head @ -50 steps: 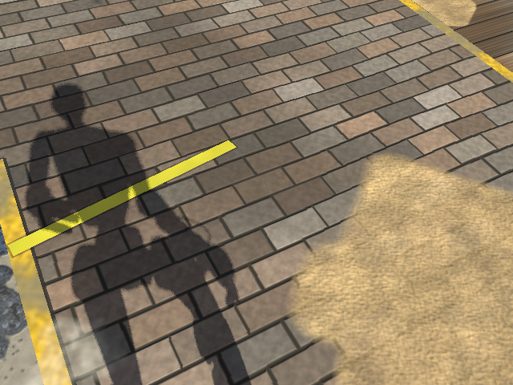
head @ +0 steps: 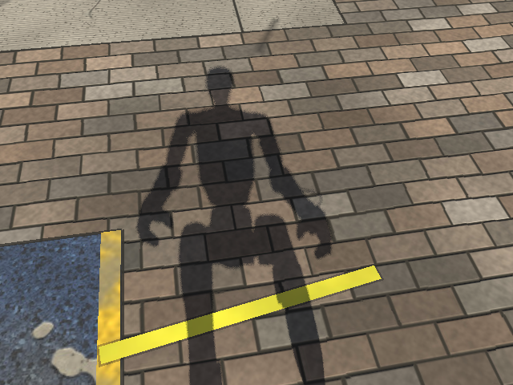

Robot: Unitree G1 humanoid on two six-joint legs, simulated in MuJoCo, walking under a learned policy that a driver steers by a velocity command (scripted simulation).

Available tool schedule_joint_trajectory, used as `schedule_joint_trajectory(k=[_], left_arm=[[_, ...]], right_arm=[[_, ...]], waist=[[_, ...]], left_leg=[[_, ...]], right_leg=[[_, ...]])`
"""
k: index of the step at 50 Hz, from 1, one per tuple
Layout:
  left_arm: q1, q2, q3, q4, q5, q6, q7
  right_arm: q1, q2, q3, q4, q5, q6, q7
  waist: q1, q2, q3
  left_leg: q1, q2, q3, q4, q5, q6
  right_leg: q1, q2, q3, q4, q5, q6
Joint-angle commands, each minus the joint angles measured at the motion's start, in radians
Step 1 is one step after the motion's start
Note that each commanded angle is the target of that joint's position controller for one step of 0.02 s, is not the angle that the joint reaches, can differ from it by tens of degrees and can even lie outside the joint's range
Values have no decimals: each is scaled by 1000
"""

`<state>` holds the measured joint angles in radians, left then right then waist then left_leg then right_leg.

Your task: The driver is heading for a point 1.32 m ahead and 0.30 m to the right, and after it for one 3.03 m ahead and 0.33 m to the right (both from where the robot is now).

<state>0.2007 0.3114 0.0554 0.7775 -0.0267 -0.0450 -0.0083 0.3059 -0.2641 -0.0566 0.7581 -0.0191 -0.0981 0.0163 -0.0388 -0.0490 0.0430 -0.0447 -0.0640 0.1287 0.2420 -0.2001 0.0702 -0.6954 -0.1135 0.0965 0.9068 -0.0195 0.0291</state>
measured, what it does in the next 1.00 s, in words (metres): walks ahead, turning right: right foot, then left foot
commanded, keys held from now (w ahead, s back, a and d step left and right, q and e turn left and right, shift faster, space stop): w+e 0.64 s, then w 0.36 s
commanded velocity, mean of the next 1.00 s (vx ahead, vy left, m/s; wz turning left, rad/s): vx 0.50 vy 0.00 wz -0.43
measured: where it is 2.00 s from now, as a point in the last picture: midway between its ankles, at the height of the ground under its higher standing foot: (348, 203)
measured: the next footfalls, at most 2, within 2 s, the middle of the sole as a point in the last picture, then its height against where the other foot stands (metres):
right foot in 0.24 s outside the picture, level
left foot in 0.70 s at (264, 332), level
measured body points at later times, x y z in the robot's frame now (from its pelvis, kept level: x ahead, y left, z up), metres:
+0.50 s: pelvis +0.29 -0.08 +0.00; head +0.33 -0.10 +0.45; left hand +0.45 +0.18 -0.10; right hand +0.41 -0.38 -0.09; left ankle +0.45 +0.08 -0.68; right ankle +0.26 -0.14 -0.75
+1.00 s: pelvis +0.57 -0.11 +0.00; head +0.60 -0.12 +0.45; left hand +0.85 +0.02 -0.09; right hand +0.46 -0.37 -0.12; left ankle +0.59 -0.01 -0.75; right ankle +0.59 -0.31 -0.69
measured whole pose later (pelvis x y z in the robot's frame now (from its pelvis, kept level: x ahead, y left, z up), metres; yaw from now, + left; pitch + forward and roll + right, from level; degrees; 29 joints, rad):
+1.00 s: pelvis +0.57 -0.11 +0.00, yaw -28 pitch +1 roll +1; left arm 0.16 0.29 0.04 0.67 0.00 -0.05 -0.01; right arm 0.37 -0.27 -0.05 0.82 0.01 -0.09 0.02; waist -0.07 -0.04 0.02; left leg -0.12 -0.05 0.01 0.28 -0.19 0.05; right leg -0.62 -0.08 0.05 0.84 -0.18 0.00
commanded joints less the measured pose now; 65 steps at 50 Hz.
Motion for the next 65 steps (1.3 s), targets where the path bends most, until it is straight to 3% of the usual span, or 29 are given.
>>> schedule_joint_trajectory(k=[1, 7, 9, 11, 12, 13, 14, 15, 17, 19, 21, 26, 30, 34, 35, 36, 37, 38, 40, 43, 48, 55, 57, 59, 60, 61, 62, 63, 65], left_arm=[[-56, 25, -1, -68, 6, -15, -16], [-182, 26, -7, -158, 7, -17, -57], [-132, 56, 9, -169, 7, -10, -63], [100, 135, 55, -126, 3, -2, -50], [253, 213, 87, -97, 0, 9, -30], [227, 308, 100, -107, -5, 2, -24], [256, 218, 76, -130, 2, -11, -27], [217, 171, 63, -126, 10, -20, -27], [89, 121, 47, -145, 5, -23, -23], [40, 101, 38, -169, 22, -24, -15], [43, 118, 42, -161, 15, -26, -4], [99, 156, 53, -131, 3, -10, 23], [159, 153, 54, -104, -4, 3, 27], [130, 122, 49, -103, 7, 11, 29], [138, 74, 30, -108, 15, 8, 24], [223, 10, 7, -118, 35, 3, 23], [336, 1, -1, -121, -8, -7, 21], [267, 106, 18, -100, -19, -7, 23], [76, 128, 25, -138, 6, -6, 24], [70, 72, 19, -145, 13, -14, 11], [-38, 14, -9, -174, 25, -22, 2], [-227, 23, -9, -224, 10, -47, -23], [-206, 50, 3, -222, 9, -56, -27], [-44, 103, 33, -174, 16, -60, -17], [115, 158, 54, -148, 32, -58, -5], [220, 248, 76, -133, 48, -44, 2], [241, 182, 60, -123, 41, -37, -1], [187, 128, 42, -116, 29, -36, -1], [64, 63, 21, -113, 28, -42, -7]], right_arm=[[-55, -150, -36, -55, 5, -17, -14], [15, -191, -54, 0, 30, 29, -27], [-9, -221, -62, -6, 33, 46, -38], [-35, -227, -59, -16, 37, 61, -48], [-17, -192, -42, -31, 24, 52, -52], [99, -43, 4, -80, -6, 22, -30], [-6, -128, -4, -83, 27, -17, -13], [-106, -174, -16, -118, 63, -38, -4], [-134, -166, -15, -118, 24, -50, -16], [-98, -166, -22, -116, 9, -29, -15], [-89, -137, -14, -113, 2, -9, -17], [-272, -81, 12, -157, 5, -6, -12], [-344, -118, 0, -178, 25, -20, 3], [-197, -167, -31, -138, 23, -38, 4], [-91, -195, -44, -122, 7, -44, -1], [35, -260, -58, -113, -5, -42, -5], [108, -296, -74, -54, 6, -26, 10], [70, -197, -52, -75, 29, -26, 13], [-27, -137, -28, -84, 16, -15, 9], [-55, -102, -14, -64, 9, -17, 3], [-14, -166, -28, -21, 29, -13, -4], [96, -194, -28, 45, 48, 20, -9], [93, -213, -35, 51, 50, 31, -16], [74, -204, -30, 49, 47, 36, -20], [57, -154, -11, 28, 32, 32, -18], [159, -49, 21, 1, 29, 17, -19], [158, -99, 11, 8, 48, 8, -20], [88, -171, -14, -6, 67, 10, -19], [15, -155, -19, -21, 52, 23, -21]], waist=[[-6, 89, 32], [-38, 85, 63], [9, 125, -4], [146, 122, -144], [210, 25, -241], [78, -226, -330], [163, -102, -431], [173, -52, -280], [87, 66, -122], [35, 28, -97], [22, 26, -76], [89, -19, -41], [114, -42, -46], [27, -80, -84], [-22, -49, -182], [-26, 127, -332], [12, 427, -374], [-23, 250, -252], [-25, 100, -72], [25, 151, -43], [1, 124, -26], [-49, 127, 10], [-15, 138, 1], [81, 124, -92], [158, 84, -219], [150, -153, -379], [161, -195, -402], [152, -121, -247], [96, -67, -97]], left_leg=[[-61, 265, -39, -140, 264, 108], [166, 344, 10, -31, 466, 87], [194, 342, 40, 103, 808, 61], [104, 296, 79, 438, 941, 16], [-128, 249, 79, 734, 645, -27], [-592, 23, -23, 1088, -348, -96], [-708, 19, -239, 1183, -393, -78], [-776, 70, -245, 1151, -296, -55], [-696, 143, -226, 970, -168, -56], [-593, 164, -227, 899, -123, -83], [-571, 163, -198, 811, -97, -119], [-476, 92, -162, 420, 228, -157], [-426, 60, -200, 275, 269, -137], [-265, 66, -185, 204, 175, -58], [-76, 133, -231, 214, 163, -11], [216, 318, -472, 240, 127, 80], [387, 469, -933, 83, -192, 220], [304, 444, -931, 29, -411, 189], [70, 359, -650, 12, -215, 137], [-58, 276, -472, -39, 19, 134], [-72, 273, -339, -95, 186, 161], [-44, 276, -303, -46, 234, 120], [-14, 297, -335, 0, 254, 100], [-60, 241, -296, 178, 405, 58], [-198, 187, -258, 413, 297, 20], [-557, 50, -153, 780, -107, -55], [-673, 50, -245, 946, -383, -60], [-737, 99, -261, 1010, -316, -56], [-702, 161, -228, 960, -175, -60]], right_leg=[[50, 3, -38, -152, 146, -4], [-29, 35, -115, -291, -13, -72], [84, 98, -177, -288, -119, -112], [417, 181, -204, -339, -117, -175], [723, 85, -19, -367, -92, -233], [1063, -173, 560, -444, -248, -436], [1127, -215, 743, -580, -345, -456], [1029, -189, 590, -608, -283, -400], [751, -107, 380, -617, -57, -344], [615, -66, 305, -657, 85, -344], [530, -45, 239, -675, 174, -345], [421, 53, 132, -657, 78, -261], [498, 13, 237, -593, -43, -232], [573, -4, 293, -437, 38, -186], [535, 46, 243, -268, 48, -156], [354, 146, 153, 28, -234, -108], [37, 222, 76, 297, -581, -58], [-56, 160, 120, 387, -520, -54], [-47, 98, 59, 358, -374, -53], [42, 35, 21, 214, -291, -50], [36, 14, -37, -60, -152, -20], [166, 76, -67, -358, 13, -23], [230, 86, -60, -409, -32, -43], [499, 106, -84, -469, -40, -83], [759, -10, 14, -429, -32, -136], [1116, -271, 383, -453, -152, -264], [1078, -313, 584, -563, -302, -298], [956, -278, 460, -593, -360, -261], [726, -197, 251, -662, -259, -227]])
